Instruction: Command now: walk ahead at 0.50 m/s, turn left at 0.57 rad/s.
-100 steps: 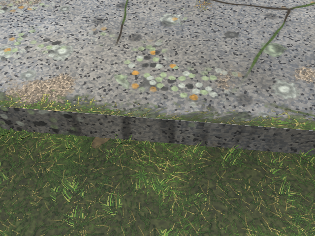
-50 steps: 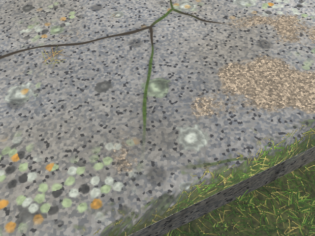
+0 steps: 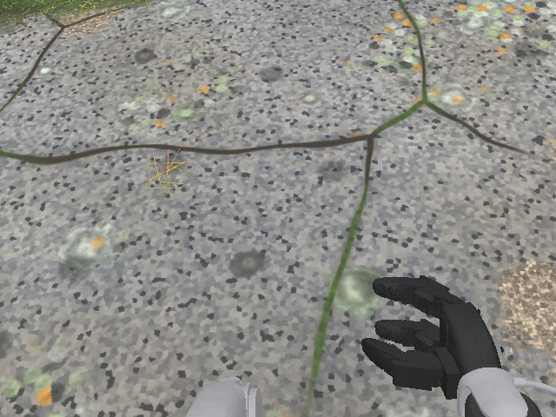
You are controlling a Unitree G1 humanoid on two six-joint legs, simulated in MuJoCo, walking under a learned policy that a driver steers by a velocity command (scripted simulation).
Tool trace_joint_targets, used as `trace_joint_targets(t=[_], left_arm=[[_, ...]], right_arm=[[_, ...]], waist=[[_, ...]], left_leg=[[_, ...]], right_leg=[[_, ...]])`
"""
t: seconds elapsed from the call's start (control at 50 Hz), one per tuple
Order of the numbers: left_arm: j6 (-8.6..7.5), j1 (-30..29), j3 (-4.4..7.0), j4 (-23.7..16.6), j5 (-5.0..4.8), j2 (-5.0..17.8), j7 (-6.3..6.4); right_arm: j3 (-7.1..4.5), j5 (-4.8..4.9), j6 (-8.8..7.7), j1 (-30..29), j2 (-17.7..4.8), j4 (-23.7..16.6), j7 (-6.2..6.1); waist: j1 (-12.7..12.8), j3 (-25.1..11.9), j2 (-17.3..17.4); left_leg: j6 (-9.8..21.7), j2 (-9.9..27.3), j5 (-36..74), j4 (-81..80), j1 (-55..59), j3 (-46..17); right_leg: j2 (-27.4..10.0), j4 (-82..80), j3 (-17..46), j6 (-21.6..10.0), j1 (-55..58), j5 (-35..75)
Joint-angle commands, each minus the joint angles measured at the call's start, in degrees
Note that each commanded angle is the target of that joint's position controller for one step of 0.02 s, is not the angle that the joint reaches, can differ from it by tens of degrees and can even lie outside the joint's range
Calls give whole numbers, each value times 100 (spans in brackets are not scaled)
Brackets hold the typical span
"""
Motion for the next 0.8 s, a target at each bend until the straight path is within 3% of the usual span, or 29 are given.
trace_joint_targets(t=[0.02,0.04,0.06,0.08,0.1,0.12,0.14,0.16,0.18,0.2,0.22,0.24,0.26,0.3,0.34,0.38,0.42,0.5,0.54,0.56,0.58,0.6,0.62,0.64,0.66,0.68,0.72,0.76,0.8], left_arm=[[86,-84,398,-625,-2,1629,80],[116,-448,503,-905,-128,1856,-76],[-1,-816,546,-1487,-78,1857,-229],[-136,-1565,527,-2070,154,1257,-592],[-105,-1069,593,-1499,550,818,-928],[-255,-1162,554,-1510,390,823,-867],[-364,-1322,397,-1800,470,776,-775],[-362,-1526,235,-2074,531,511,-713],[-253,-1498,84,-2015,428,300,-639],[-44,-1304,68,-1962,323,478,-553],[46,-1247,158,-1943,180,801,-502],[14,-1404,173,-2079,199,848,-481],[-56,-1592,159,-2189,248,763,-494],[-211,-2103,184,-2289,226,809,-523],[-175,-3072,203,-2511,190,901,-556],[-1,-3764,151,-2732,244,773,-586],[123,-4109,101,-2889,281,528,-621],[72,-4477,228,-2933,193,893,-672],[-40,-3588,348,-2604,102,1197,-514],[-123,-1924,388,-2097,-22,1298,-400],[-154,-421,455,-1621,127,1504,-387],[-151,464,487,-1385,198,1373,-432],[-118,1064,514,-1070,434,1260,-356],[-173,-118,567,-1169,363,1457,-369],[-148,-1510,480,-1669,-55,1258,-256],[-211,-1820,347,-1719,-15,960,-249],[-254,-2053,250,-1623,27,687,-348],[-299,-2061,271,-1527,-16,820,-408],[-356,-1804,326,-1418,28,1061,-403]], right_arm=[[-211,26,-3,1245,-466,72,15],[-346,-31,-96,2031,-856,226,52],[-613,-10,-132,2486,-1568,320,-1],[-890,49,-67,2381,-2325,414,-42],[-786,-340,-316,4559,-2299,994,202],[-826,-443,-478,4467,-2259,1625,432],[-833,-224,-686,3629,-2146,1844,582],[-744,-183,-825,2996,-1774,2122,651],[-514,-319,-847,2399,-1149,2276,679],[-320,-642,-832,2068,-762,2400,764],[-372,-504,-952,1440,-888,2184,809],[-413,-323,-1106,1201,-1066,2122,785],[-390,-328,-1240,1561,-1088,2211,697],[-426,-397,-1405,2766,-1288,2412,470],[-524,-347,-1435,3647,-1630,2426,362],[-542,-180,-1380,3999,-1567,2342,466],[-556,-84,-1303,4185,-1566,2400,561],[-694,-161,-1213,4318,-2056,2498,563],[-747,-188,-1178,4098,-2265,2496,478],[-707,-302,-1162,3612,-2244,2326,505],[-505,-410,-1206,4056,-1593,2207,420],[-262,-450,-1251,4637,-1038,2235,470],[-493,-134,-1142,3195,-1603,1894,562],[-557,-44,-1154,2717,-1668,1679,504],[-495,375,-1206,1929,-1664,1164,207],[-487,351,-1168,1987,-1620,1058,121],[-459,269,-1044,2591,-1372,1162,71],[-390,205,-950,2362,-1229,996,32],[-366,36,-965,1960,-1229,834,5]], waist=[[-893,-1521,-1465],[-1189,-2131,-1703],[-1432,-2120,-1055],[-1316,-2104,908],[-1898,-1065,970],[-1348,26,541],[-733,201,77],[-235,158,-64],[225,14,-363],[616,70,-681],[835,44,-573],[962,-138,-163],[869,-349,104],[208,-443,407],[-429,-469,650],[-698,-272,626],[-689,98,766],[-541,123,573],[-110,-228,570],[467,-1074,485],[587,-2480,-608],[741,-3412,-1931],[1304,-2244,-630],[692,-803,-454],[273,-701,10],[-110,-598,201],[-626,-447,-59],[-731,-64,-85],[-607,-79,13]], left_leg=[[331,-923,-863,-1456,3001,492],[500,-1132,-592,-2502,4135,-64],[884,-418,-1893,-4011,5345,-2739],[1165,540,-2862,-6873,5992,-6473],[-56,516,-2013,-6973,6027,-6956],[-637,645,-1334,-6799,5428,-5876],[-212,525,-296,-6509,5039,-5226],[124,387,-140,-6369,4649,-4622],[148,302,-105,-6286,3980,-4202],[0,308,250,-6524,3480,-3893],[-164,253,419,-6825,2716,-3155],[-361,-119,811,-6968,2231,-2388],[-588,-486,1264,-6920,2028,-1903],[-821,-720,2438,-6909,2593,-1412],[-524,-267,3731,-7043,4663,-1903],[-118,247,4046,-7248,6082,-2342],[74,520,4475,-7551,6507,-2423],[-327,755,6999,-7484,6971,-2228],[-791,672,8664,-6691,6938,-1986],[-1129,585,8997,-5753,6040,-1924],[-1429,125,6862,-4007,4391,-2002],[-1874,-1114,143,-1387,2135,-1733],[-1457,-990,442,-432,1418,-2083],[-1107,-610,882,-325,973,-2063],[-804,-319,1140,-380,1784,-1772],[-700,-143,1369,-450,2020,-1746],[-588,239,1505,-852,2261,-1597],[-638,469,1888,-1810,2247,-1390],[-765,481,2899,-3132,2730,-1145]], right_leg=[[-1304,2124,111,-1033,356,10586],[-1322,3545,137,-947,248,10722],[-910,5776,278,-635,-1874,8538],[582,8062,1097,-194,-4071,292],[1420,10302,4839,-833,-6244,1584],[1432,10447,4787,-948,-7044,1963],[1286,11080,4176,-920,-7103,1677],[1289,11628,3900,-964,-7329,1307],[1145,11805,3836,-1092,-7393,1505],[914,11396,3794,-1083,-7398,2036],[546,10528,3209,-904,-6651,1887],[399,10085,2554,-843,-5985,1675],[377,9799,2193,-721,-5384,1500],[397,8518,1874,-230,-4779,1155],[421,7164,1774,133,-5637,825],[308,5308,1818,225,-6015,1036],[374,4022,1784,180,-5699,1321],[844,2747,1277,-189,-4445,1354],[1005,2476,1245,-397,-3139,1586],[765,2988,1521,-716,-955,2045],[-114,3935,2240,-1652,2170,3439],[-1635,3310,4914,-3136,4283,3309],[-1351,2159,5377,-2277,3094,2049],[-1329,1804,4691,-1938,1496,1470],[-1375,1324,4447,-1830,40,2066],[-1193,1023,4084,-1810,-685,1990],[-740,640,3425,-1697,-1491,1289],[-422,358,2795,-1535,-2310,1466],[-106,365,2249,-1428,-2752,2120]])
